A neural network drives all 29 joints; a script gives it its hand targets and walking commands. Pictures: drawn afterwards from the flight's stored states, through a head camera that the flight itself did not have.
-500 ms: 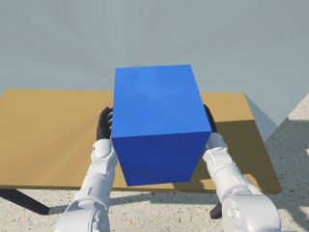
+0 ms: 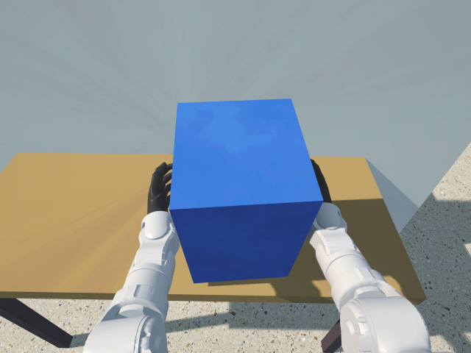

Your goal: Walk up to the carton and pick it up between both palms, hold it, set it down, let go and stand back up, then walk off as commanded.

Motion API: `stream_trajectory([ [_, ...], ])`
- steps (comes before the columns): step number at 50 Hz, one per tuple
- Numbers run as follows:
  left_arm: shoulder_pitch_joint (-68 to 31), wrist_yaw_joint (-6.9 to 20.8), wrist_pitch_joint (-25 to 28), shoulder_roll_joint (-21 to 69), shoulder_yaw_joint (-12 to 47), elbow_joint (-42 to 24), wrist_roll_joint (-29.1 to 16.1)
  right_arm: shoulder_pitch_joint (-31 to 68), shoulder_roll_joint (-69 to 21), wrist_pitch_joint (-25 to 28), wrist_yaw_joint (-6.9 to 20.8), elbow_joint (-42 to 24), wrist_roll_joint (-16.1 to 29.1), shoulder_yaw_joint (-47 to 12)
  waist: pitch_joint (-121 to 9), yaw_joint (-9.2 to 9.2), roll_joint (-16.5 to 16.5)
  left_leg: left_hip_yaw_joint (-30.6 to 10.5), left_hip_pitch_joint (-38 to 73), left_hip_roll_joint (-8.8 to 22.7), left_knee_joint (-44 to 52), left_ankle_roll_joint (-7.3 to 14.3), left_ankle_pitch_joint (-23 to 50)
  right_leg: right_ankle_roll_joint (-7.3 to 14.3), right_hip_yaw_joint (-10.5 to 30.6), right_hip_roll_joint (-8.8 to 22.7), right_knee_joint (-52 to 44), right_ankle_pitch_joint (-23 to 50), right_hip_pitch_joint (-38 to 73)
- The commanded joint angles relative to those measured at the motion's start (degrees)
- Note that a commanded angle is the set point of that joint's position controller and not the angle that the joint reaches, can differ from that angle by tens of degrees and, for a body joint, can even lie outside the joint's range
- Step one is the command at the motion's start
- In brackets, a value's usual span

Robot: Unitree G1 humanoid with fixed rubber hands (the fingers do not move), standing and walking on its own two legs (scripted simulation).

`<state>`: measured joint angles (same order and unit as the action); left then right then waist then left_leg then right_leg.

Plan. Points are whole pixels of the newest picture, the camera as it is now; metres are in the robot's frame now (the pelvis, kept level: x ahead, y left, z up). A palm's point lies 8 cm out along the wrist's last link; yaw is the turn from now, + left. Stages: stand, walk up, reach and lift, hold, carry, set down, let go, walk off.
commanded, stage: reach and lift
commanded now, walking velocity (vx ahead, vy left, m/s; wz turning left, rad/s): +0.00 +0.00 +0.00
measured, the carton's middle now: (238, 198) +0.40 +0.02 +0.05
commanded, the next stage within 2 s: none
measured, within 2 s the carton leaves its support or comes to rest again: neither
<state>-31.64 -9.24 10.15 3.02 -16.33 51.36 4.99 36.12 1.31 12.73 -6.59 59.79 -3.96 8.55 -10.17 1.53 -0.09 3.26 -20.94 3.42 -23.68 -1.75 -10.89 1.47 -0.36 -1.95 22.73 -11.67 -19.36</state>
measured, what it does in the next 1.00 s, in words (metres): stands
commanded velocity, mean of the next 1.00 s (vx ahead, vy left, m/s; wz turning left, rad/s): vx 0.00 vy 0.00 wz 0.00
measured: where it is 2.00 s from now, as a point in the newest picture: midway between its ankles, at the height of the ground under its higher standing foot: outside the picture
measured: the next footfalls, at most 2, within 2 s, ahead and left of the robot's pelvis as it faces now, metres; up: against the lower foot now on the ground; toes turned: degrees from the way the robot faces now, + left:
none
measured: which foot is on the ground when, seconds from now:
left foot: down 0.00-1.00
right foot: down 0.00-1.00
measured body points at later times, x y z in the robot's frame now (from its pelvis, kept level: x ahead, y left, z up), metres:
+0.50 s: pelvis -0.01 +0.00 +0.00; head -0.03 +0.00 +0.45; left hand +0.38 +0.16 +0.10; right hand +0.39 -0.14 +0.10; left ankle +0.00 +0.13 -0.74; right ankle -0.01 -0.10 -0.74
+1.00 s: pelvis -0.02 +0.01 +0.00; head -0.03 +0.02 +0.45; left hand +0.38 +0.17 +0.13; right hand +0.39 -0.13 +0.13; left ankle +0.00 +0.13 -0.74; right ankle -0.01 -0.10 -0.74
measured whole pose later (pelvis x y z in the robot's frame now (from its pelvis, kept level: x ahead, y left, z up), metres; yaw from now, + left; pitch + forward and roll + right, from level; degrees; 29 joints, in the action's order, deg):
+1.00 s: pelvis -0.02 +0.01 +0.00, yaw +0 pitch +4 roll -1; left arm -35.4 -9.1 -23.6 0.1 -12.3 27.9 5.0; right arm 38.8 5.6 -14.8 -11.7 40.2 11.8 -1.9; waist -7.7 -0.7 -0.4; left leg 3.1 -17.5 3.3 -23.2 -1.1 -9.8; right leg 1.0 -0.4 -1.9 20.4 -9.6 -15.0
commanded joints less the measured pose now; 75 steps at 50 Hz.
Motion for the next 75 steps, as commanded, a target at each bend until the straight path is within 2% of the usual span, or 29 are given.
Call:
stream_trajectory([
  [1, -46.26, 7.88, 2.56, 37.98, 23.0, -13.01, 6.16, 46.18, -38.84, 6.11, 7.86, -20.4, -1.33, -19.75, -26.66, -0.18, -2.82, -1.87, 11.63, -3.6, 2.46, -0.63, 19.36, -4.63, -1.21, 0.99, -2.39, 30.69, 21.87],
  [3, -46.06, 7.35, 2.02, 38.94, 24.76, -13.53, 5.89, 47.84, -40.24, 6.04, 8.09, -21.27, -0.86, -21.21, -29.03, 0.91, -1.51, -1.39, 11.69, -3.53, 1.86, -0.83, 19.56, -4.17, -1.54, 0.1, -2.66, 27.76, 21.18],
  [6, -48.49, 6.95, 1.82, 39.12, 27.09, -15.91, 3.72, 46.94, -40.15, 5.47, 7.71, -22.39, -0.81, -21.31, -30.74, -1.28, -1.49, -1.75, 12.29, -3.56, 1.57, -1.03, 19.18, -3.52, -1.79, 0.07, -3.25, 24.92, 19.16],
  [9, -50.66, 6.72, 1.02, 39.01, 27.42, -16.64, 2.64, 49.14, -40.5, 4.65, 8.0, -23.51, 0.1, -22.75, -31.22, 0.02, -2.81, -1.09, 11.03, -3.56, 1.85, -0.57, 17.71, -3.71, -1.39, 0.03, -2.83, 24.78, 19.05],
  [10, -51.36, 6.07, 1.04, 41.0, 30.46, -19.2, 1.07, 49.91, -40.92, 4.65, 7.99, -24.7, 1.34, -23.77, -34.47, -0.79, -0.14, -1.91, 12.72, -3.51, 1.07, -1.39, 19.64, -3.78, -1.91, -0.35, -2.26, 24.99, 18.4],
  [11, -51.49, 6.01, 0.3, 40.32, 31.06, -19.48, 0.53, 48.42, -41.01, 3.81, 7.6, -24.88, 2.15, -24.87, -33.05, -1.57, -1.78, -2.29, 12.56, -3.44, 1.17, -0.94, 18.92, -3.83, -1.67, -0.36, -2.76, 25.33, 18.59],
  [14, -50.25, 5.7, -2.26, 40.27, 30.45, -17.4, -0.18, 53.41, -41.03, 1.45, 7.72, -29.43, 4.54, -25.79, -31.51, 0.19, -2.91, -2.4, 11.0, -3.56, 1.59, -0.1, 14.96, -3.7, -1.29, -0.47, -3.62, 18.78, 16.77],
  [16, -52.03, 5.58, -4.1, 41.54, 33.56, -21.22, -1.53, 51.16, -42.8, -0.05, 6.64, -30.65, 6.69, -28.19, -32.11, -1.07, -1.63, -2.38, 12.5, -4.1, 0.71, -0.42, 18.1, -4.14, -0.13, -0.15, -3.14, 25.17, 18.41],
  [22, -50.97, 6.55, -11.51, 39.62, 30.38, -22.29, -1.26, 53.01, -41.43, -7.45, 5.23, -32.32, 9.92, -29.29, -25.26, -0.22, -4.36, -3.34, 14.56, -4.63, 2.27, 0.95, 15.99, -4.57, 0.36, -0.61, -4.36, 20.96, 19.14],
  [26, -50.13, 6.97, -16.39, 40.71, 32.22, -26.03, -3.09, 57.68, -41.51, -10.31, 4.21, -39.98, 13.72, -30.88, -29.72, 0.01, -3.69, -3.99, 15.74, -5.18, 1.53, 0.25, 20.1, -4.77, 0.97, -1.25, -3.98, 27.49, 22.47],
  [30, -51.16, 6.62, -19.6, 41.95, 36.22, -32.64, -5.47, 58.12, -43.19, -13.45, 2.81, -45.56, 16.49, -32.86, -33.31, -1.68, -1.93, -5.43, 17.63, -5.57, 0.06, -0.26, 24.17, -4.99, 0.95, -1.56, -3.12, 33.08, 22.58],
  [34, -47.78, 7.33, -23.61, 40.99, 36.75, -36.28, -6.83, 58.98, -42.81, -16.57, 1.37, -53.91, 19.17, -35.7, -35.23, -1.63, -4.72, -5.47, 18.86, -6.26, -0.69, 0.51, 25.29, -5.79, 1.56, -1.74, -3.29, 36.87, 25.33],
  [39, -49.53, 8.23, -26.74, 38.51, 34.51, -40.44, -5.32, 53.43, -40.57, -21.24, 0.79, -48.64, 19.06, -33.71, -27.28, -2.81, -2.33, -5.92, 21.62, -6.14, 0.69, 0.19, 22.8, -5.71, 1.16, -1.46, -4.52, 30.54, 22.98],
  [40, -46.44, 8.74, -28.21, 37.27, 31.76, -36.27, -3.39, 52.85, -38.56, -21.85, 0.61, -45.98, 19.15, -31.85, -21.6, -2.41, -2.91, -5.62, 21.72, -6.09, 1.48, 0.49, 20.63, -5.69, 1.04, -1.45, -5.57, 27.02, 22.1],
  [43, -47.62, 9.8, -29.81, 37.22, 31.14, -38.1, -3.33, 53.12, -37.74, -22.22, 1.1, -45.24, 19.48, -30.18, -21.23, -2.91, -2.57, -5.32, 23.91, -5.8, 2.35, 0.28, 20.62, -5.31, 0.02, -1.59, -6.19, 24.98, 21.23],
  [44, -46.38, 10.07, -30.65, 38.01, 31.86, -39.34, -3.9, 53.56, -38.3, -22.14, 1.14, -47.69, 21.24, -31.69, -24.01, -1.69, -2.28, -5.1, 24.76, -5.7, 1.35, 0.35, 22.23, -5.05, 0.55, -1.72, -5.67, 26.31, 21.92],
  [45, -47.08, 9.66, -31.35, 39.23, 32.88, -40.04, -4.33, 56.95, -37.39, -21.82, 1.33, -48.6, 21.53, -30.7, -24.04, -2.31, 0.02, -5.29, 24.93, -6.06, 1.35, -0.34, 22.52, -4.78, -0.52, -1.92, -5.93, 24.34, 20.99],
  [46, -44.48, 9.78, -32.14, 38.98, 33.39, -37.75, -4.52, 56.45, -37.15, -22.3, 1.09, -49.05, 21.8, -30.7, -22.41, -2.85, -0.94, -5.67, 24.74, -6.1, 1.34, -0.25, 22.37, -4.79, -0.48, -1.77, -6.5, 24.67, 21.71],
  [47, -49.79, 9.58, -31.5, 38.38, 33.52, -42.1, -6.24, 59.33, -39.33, -22.57, 1.35, -51.28, 22.66, -32.24, -27.43, -1.26, -1.42, -5.22, 25.44, -5.87, 1.03, 0.27, 22.22, -4.82, -0.08, -1.81, -6.15, 23.35, 21.32],
  [51, -54.65, 7.47, -32.12, 40.76, 40.15, -47.8, -10.68, 65.46, -40.73, -23.03, 1.75, -60.27, 24.46, -34.37, -37.63, -2.47, 0.64, -6.65, 26.14, -6.03, -1.01, -0.45, 24.28, -4.03, -0.97, -2.87, -5.26, 24.29, 18.95],
  [52, -53.45, 7.31, -32.52, 40.41, 38.87, -47.39, -10.37, 66.56, -41.08, -23.64, 1.89, -61.15, 24.86, -35.42, -35.44, -0.97, -0.19, -6.29, 26.39, -5.84, -0.85, -0.2, 24.18, -4.13, -0.83, -2.92, -5.25, 24.19, 18.33],
  [53, -55.27, 7.02, -32.73, 39.76, 39.96, -48.91, -11.6, 66.43, -41.44, -23.88, 1.84, -62.8, 24.8, -35.9, -38.39, -1.59, -0.17, -6.22, 26.23, -6.17, -1.1, 0.15, 23.14, -4.1, -0.74, -2.72, -5.47, 24.12, 18.41],
  [57, -53.99, 8.67, -34.94, 36.2, 35.37, -42.83, -8.79, 62.2, -39.5, -26.06, 1.0, -53.45, 22.0, -30.95, -27.69, -3.42, -1.49, -5.6, 23.35, -5.77, 0.64, 1.15, 16.75, -4.65, -0.29, -1.76, -6.46, 18.77, 17.27],
  [61, -54.33, 10.46, -37.85, 32.72, 28.56, -38.2, -3.69, 60.12, -37.2, -28.6, 0.98, -42.46, 21.66, -27.02, -20.01, -3.32, -1.48, -4.31, 20.68, -5.97, 3.44, 1.85, 10.64, -5.37, -0.53, -1.19, -7.11, 12.41, 17.11],
  [64, -54.99, 11.37, -39.98, 32.09, 27.11, -36.1, -3.43, 63.0, -37.18, -30.18, 0.64, -41.38, 21.98, -26.38, -21.22, -3.01, -1.63, -4.17, 18.87, -6.16, 3.86, 2.16, 8.62, -5.11, -0.88, -0.69, -7.48, 9.62, 17.43],
  [70, -54.04, 11.37, -42.27, 32.49, 29.1, -37.92, -3.84, 65.43, -37.89, -31.92, -0.67, -46.37, 25.68, -29.39, -25.75, -3.2, -0.07, -4.79, 21.69, -6.25, 1.68, 1.49, 16.04, -4.76, -1.15, -1.72, -6.47, 17.7, 18.93],
  [71, -58.0, 11.21, -41.84, 33.05, 30.57, -42.24, -5.07, 67.11, -39.51, -31.94, -0.7, -48.5, 26.62, -30.74, -30.39, -3.05, -0.87, -4.56, 22.84, -6.29, 0.95, 1.28, 17.33, -5.09, -1.25, -1.86, -5.83, 19.73, 19.75],
  [72, -58.64, 10.54, -42.09, 34.56, 33.49, -45.59, -6.29, 67.53, -39.18, -31.86, -0.67, -51.45, 27.22, -31.09, -33.38, -3.79, 2.36, -5.1, 24.92, -6.17, 0.19, 0.71, 19.92, -4.57, -1.32, -1.97, -5.41, 21.49, 18.63],
  [75, -59.71, 9.77, -42.58, 36.13, 36.66, -49.04, -9.07, 69.26, -39.71, -32.47, -1.46, -57.37, 29.44, -32.08, -37.31, -4.3, 2.6, -5.92, 26.6, -6.09, -1.98, -0.63, 24.81, -4.39, -1.43, -2.69, -5.01, 24.76, 19.63],
])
